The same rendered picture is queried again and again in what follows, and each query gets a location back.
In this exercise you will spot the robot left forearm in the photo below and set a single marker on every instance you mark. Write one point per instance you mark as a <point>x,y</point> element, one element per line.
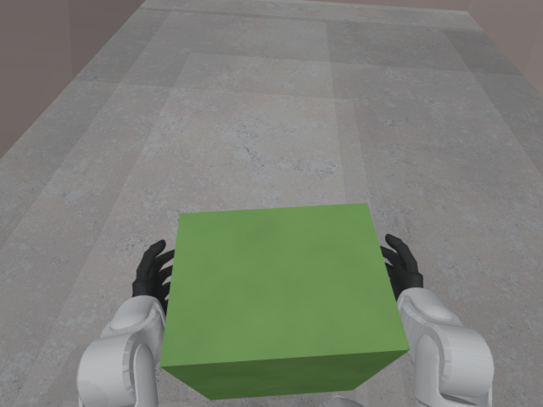
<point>118,370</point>

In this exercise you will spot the carton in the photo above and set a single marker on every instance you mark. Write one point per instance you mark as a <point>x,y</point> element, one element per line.
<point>267,302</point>

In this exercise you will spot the robot right hand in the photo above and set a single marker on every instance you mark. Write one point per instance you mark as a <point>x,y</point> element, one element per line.
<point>403,272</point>

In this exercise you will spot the robot right forearm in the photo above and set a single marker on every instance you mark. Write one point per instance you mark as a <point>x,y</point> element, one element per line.
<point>453,364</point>

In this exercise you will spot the robot left hand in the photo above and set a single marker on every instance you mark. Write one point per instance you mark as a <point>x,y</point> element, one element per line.
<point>150,277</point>

